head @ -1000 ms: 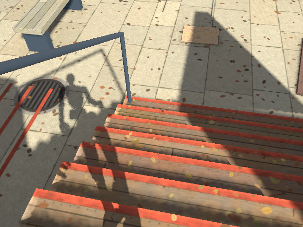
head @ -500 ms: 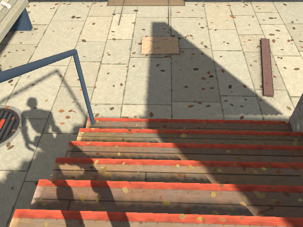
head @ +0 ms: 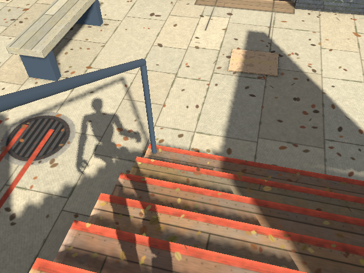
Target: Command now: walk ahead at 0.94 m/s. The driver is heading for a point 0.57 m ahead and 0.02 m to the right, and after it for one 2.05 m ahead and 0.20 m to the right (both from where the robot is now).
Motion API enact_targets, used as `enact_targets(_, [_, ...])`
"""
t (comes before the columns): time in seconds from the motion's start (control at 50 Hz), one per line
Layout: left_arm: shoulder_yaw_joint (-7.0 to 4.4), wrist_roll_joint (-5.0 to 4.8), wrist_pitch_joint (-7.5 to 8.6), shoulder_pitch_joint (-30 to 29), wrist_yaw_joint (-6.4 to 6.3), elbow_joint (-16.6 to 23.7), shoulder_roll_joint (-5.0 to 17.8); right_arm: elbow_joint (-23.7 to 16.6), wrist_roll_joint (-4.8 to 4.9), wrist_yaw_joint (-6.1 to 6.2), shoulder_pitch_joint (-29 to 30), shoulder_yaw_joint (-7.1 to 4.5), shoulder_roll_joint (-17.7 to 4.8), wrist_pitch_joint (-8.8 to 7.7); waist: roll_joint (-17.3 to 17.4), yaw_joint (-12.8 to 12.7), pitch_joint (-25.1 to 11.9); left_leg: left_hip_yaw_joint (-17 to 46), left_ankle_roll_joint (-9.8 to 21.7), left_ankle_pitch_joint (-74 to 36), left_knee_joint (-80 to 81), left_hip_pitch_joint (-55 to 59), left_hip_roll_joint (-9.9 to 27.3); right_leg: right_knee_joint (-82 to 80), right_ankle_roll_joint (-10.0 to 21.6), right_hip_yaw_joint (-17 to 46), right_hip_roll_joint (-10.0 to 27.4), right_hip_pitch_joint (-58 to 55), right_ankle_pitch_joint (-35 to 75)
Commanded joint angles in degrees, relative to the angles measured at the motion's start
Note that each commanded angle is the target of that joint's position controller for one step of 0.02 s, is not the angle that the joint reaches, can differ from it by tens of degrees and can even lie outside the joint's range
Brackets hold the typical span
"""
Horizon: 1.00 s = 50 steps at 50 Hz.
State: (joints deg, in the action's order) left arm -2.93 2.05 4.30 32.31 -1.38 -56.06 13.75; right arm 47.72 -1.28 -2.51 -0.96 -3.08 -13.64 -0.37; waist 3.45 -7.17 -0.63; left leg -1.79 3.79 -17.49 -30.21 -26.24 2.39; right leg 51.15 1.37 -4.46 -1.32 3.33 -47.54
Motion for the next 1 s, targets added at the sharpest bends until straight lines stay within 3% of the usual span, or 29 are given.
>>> enact_targets(0.02, [-1.1,1.35,-1.07,-0.32,-1.59,-0.49,7.45,2.87,-0.9,2.15,-13.69,-2.12,-5.57,-0.63,-6.89,7.94,4.65,-0.39,3.53,6.57,4.75,11.7,1.16,11.44,9.88,8.44,10.65,2.42,58.05])
enact_targets(0.06, [-2.9,-1.02,-1.43,-2.59,-1.06,-1.77,10.24,8.05,-1.9,2.2,-30.57,-3.89,-7.15,-0.94,5.64,16.94,-2.4,2.48,6.03,10.81,13.12,37.46,2.3,49.98,9.54,5.01,2.42,18.84,38.44])
enact_targets(0.08, [-1.2,-1.12,-0.37,-3.26,-0.69,0.49,2.98,9.03,-1.6,0.99,-33.49,-3.05,-9.4,-1.39,10.54,14.09,-4.79,7.97,5.4,-9.94,-14.34,52.45,7.98,65.18,8.54,10.33,-2.23,45.15,0.76])
enact_targets(0.12, [-0.83,-1.74,0.83,-6.55,-1.11,5.52,4.89,9.42,1.12,1.41,-30.7,-4.57,-14.19,-1.75,12.97,13.04,-8.75,30.37,15.99,20.95,-2.81,52.83,21.69,55.47,6.98,11.66,0.78,63.86,16.12])
enact_targets(0.14, [-2.32,0.4,0.21,-12.68,-0.67,4.39,9.95,7.28,0.88,1.53,-24.26,-1.82,-4.74,-2.19,-3.35,10.44,0.69,25.35,12.77,37.16,3.23,37.43,16.08,39.35,5.27,12.35,5.8,59.41,24.02])
enact_targets(0.22, [-1.65,1.82,-2.62,-15.75,0.9,3.54,3.6,9.23,-1.1,3.09,-20.49,-1.14,-6.58,-5.31,0.61,5.05,8.26,17.3,11.54,22.82,0.19,-1.73,10.37,12.97,-0.84,7.59,4.66,34.1,39.26])
enact_targets(0.32, [-0.16,-1.29,-1.24,-21.28,4.07,4.77,1.08,8.57,1.67,3.85,-17.01,-0.89,-5.2,-6.8,0.98,3.97,6.71,5.99,5.48,39.92,-6.23,-17.86,2.28,-9.02,1.34,1.92,1.93,3.14,78.79])
enact_targets(0.38, [-1.86,0.66,-3.11,-2.25,1.93,-3.01,5.42,10.47,-0.38,3.44,-17.79,-0.62,-5.43,-5.1,-1.76,-2.22,4.82,1.94,4.83,12.69,-33.31,-8.44,3.45,-2.84,5.58,-5.5,-2.29,-5.01,59.25])
enact_targets(0.4, [-2.88,1.31,-2.98,11.89,1.06,-6.96,7.19,11.02,-1.06,3.63,-15.1,-1.0,-7.51,-4.75,-3.75,-10.64,2.19,1.32,4.34,-1.86,-53.43,-10.33,3.51,-9.53,7.63,-4.15,-0.94,-15.62,53.72])
enact_targets(0.42, [-3.61,-0.13,-2.56,18.94,1.69,-7.51,8.27,10.58,-0.76,4.23,-8.97,-1.81,-7.5,-3.89,-15.95,-19.1,4.21,-0.61,3.97,25.38,-87.97,-14.9,-6.82,-27.07,11.56,1.09,3.53,-16.92,51.44])
enact_targets(0.44, [-1.41,-0.53,-1.11,10.7,3.02,-6.48,6.96,7.41,0.2,5.36,-12.32,0.05,0.96,-3.96,-18.81,-7.54,9.15,7.12,5.85,60.21,-100.5,-29.89,-13.86,-14.04,8.72,11.66,11.34,-14.17,83.97])
enact_targets(0.46, [0.17,-0.8,0.28,8.34,3.79,-6.24,5.15,6.04,0.65,5.6,-22.66,0.36,0.43,-4.31,-11.39,3.0,4.46,11.82,8.07,52.04,-83.32,-36.51,-7.52,-11.28,7.05,21.86,17.55,-19.6,90.85])
enact_targets(0.5, [0.21,-1.19,0.25,1.03,3.3,-5.33,3.74,11.81,-1.82,5.54,-25.48,-0.31,-1.31,-2.61,2.65,7.31,6.74,9.72,5.86,50.88,-73.78,-34.91,-4.21,-15.23,11.21,25.17,17.17,-3.96,68.56])
enact_targets(0.52, [0.53,-0.43,1.83,-0.14,2.88,-5.49,5.51,10.98,-2.42,5.77,-25.75,-0.33,-0.83,-2.6,-8.55,9.08,6.08,14.61,4.11,42.78,-65.37,-34.94,-3.06,-11.49,13.53,30.91,21.08,0.96,74.0])
enact_targets(0.56, [0.74,-0.55,2.38,-4.41,1.32,-5.49,6.91,7.42,-2.93,5.19,-13.75,0.08,-1.44,-1.16,-7.32,9.57,12.96,8.0,-2.28,31.15,-38.36,-20.26,-1.41,-18.46,13.62,27.18,18.87,24.01,74.7])
enact_targets(0.58, [2.76,8.42,3.33,-18.19,3.94,0.86,1.39,7.28,-4.56,0.17,-18.84,4.55,6.54,-5.02,-4.51,13.27,8.72,9.02,-3.53,9.6,-39.59,-3.88,3.24,-12.97,11.83,19.59,10.81,45.39,58.84])
enact_targets(0.6, [1.74,7.09,4.1,-21.65,4.61,3.54,5.01,10.32,-4.78,-1.16,-26.23,3.37,3.84,-5.14,-6.33,17.16,7.32,0.73,-4.7,8.63,-45.61,8.02,-2.0,-7.58,12.63,17.08,9.6,55.9,57.25])
enact_targets(0.62, [1.99,6.27,4.77,-14.47,3.12,3.31,1.3,10.89,-6.34,-1.94,-23.82,3.84,1.23,-5.56,2.63,10.83,5.21,4.35,-7.35,-4.2,-31.89,2.91,0.56,-3.18,7.73,11.91,5.29,47.25,45.29])
enact_targets(0.64, [1.94,2.62,5.3,-4.16,2.0,-0.08,3.41,9.09,-5.49,-1.72,-19.81,2.5,-2.06,-5.52,-3.66,8.18,4.64,1.89,-6.99,0.74,-25.75,-4.09,-0.65,1.21,5.35,12.16,5.28,35.01,46.86])
enact_targets(0.66, [2.49,1.69,5.67,1.6,0.15,-1.07,2.17,7.26,-3.65,-2.1,-9.99,2.98,-4.71,-5.26,0.45,2.57,6.1,-0.52,-6.11,-14.76,-2.99,-0.73,0.65,3.99,1.44,5.0,0.08,32.77,32.24])
enact_targets(0.68, [2.62,1.35,4.94,5.92,0.23,-2.33,6.16,5.63,-2.56,-2.53,-5.77,2.42,-4.02,-4.44,-8.09,2.25,5.67,-3.92,-4.38,-7.12,0.12,5.07,-1.05,0.97,3.25,9.67,2.32,30.9,36.61])
enact_targets(0.72, [2.63,1.81,2.56,0.36,3.42,-0.63,7.34,6.5,-3.42,-3.53,-13.83,2.91,-2.38,-3.41,-7.95,8.05,6.24,-0.87,-1.1,3.96,-0.34,15.48,0.08,3.93,7.81,19.04,9.11,30.2,49.75])
enact_targets(0.76, [2.45,1.4,1.38,-5.54,8.2,2.05,8.28,14.94,-1.25,-1.81,-39.54,-1.24,-11.74,-4.46,3.73,18.75,-2.63,1.18,8.11,-17.3,7.75,42.27,4.32,32.12,-0.41,13.7,2.42,31.49,64.8])
enact_targets(0.78, [4.52,1.88,1.22,6.48,9.27,-0.27,-4.02,15.17,-2.3,-1.76,-45.99,-2.03,-14.48,-4.0,16.02,14.37,-26.87,17.26,27.18,-66.9,-13.83,72.62,22.87,67.85,-6.96,8.49,-2.24,47.29,-1.36])
enact_targets(0.8, [2.21,-0.5,0.49,2.47,9.2,2.58,4.79,12.74,-6.48,-2.48,-45.15,-1.89,-13.03,-2.92,0.56,18.33,-28.95,30.08,29.73,-67.59,-10.71,72.09,25.15,71.37,-7.05,11.54,-4.92,57.2,-5.6])
enact_targets(0.82, [1.89,-2.29,-0.23,-8.26,8.59,8.02,6.06,11.24,-5.96,-1.98,-37.96,-2.3,-14.55,-2.96,-1.3,17.14,-14.21,28.69,25.13,-46.79,-5.48,58.86,25.06,66.98,-6.59,8.04,-1.58,67.9,-2.82])
enact_targets(0.86, [4.07,0.29,-0.59,-9.65,6.11,8.13,-0.02,7.58,-0.72,-2.6,-19.36,4.49,1.65,-3.27,-6.15,4.02,-3.16,17.46,14.85,-21.07,-0.5,19.44,18.11,43.0,-4.18,12.08,8.09,49.74,8.34])
enact_targets(0.88, [4.93,2.63,-0.65,-4.26,6.0,5.12,-2.68,6.55,-1.1,-1.16,-16.43,5.36,4.69,-4.15,-2.88,1.27,4.35,10.3,12.02,-9.79,7.41,0.01,11.9,27.34,-2.77,11.69,10.2,37.36,25.48])
enact_targets(1.0, [0.96,1.4,0.34,8.31,8.02,-1.84,3.98,4.38,-2.83,-2.7,-7.26,3.62,-9.27,-6.87,-0.08,-5.19,-3.68,1.42,5.65,-5.22,-5.31,-23.18,4.12,16.26,-8.12,1.6,3.44,-1.18,48.8])
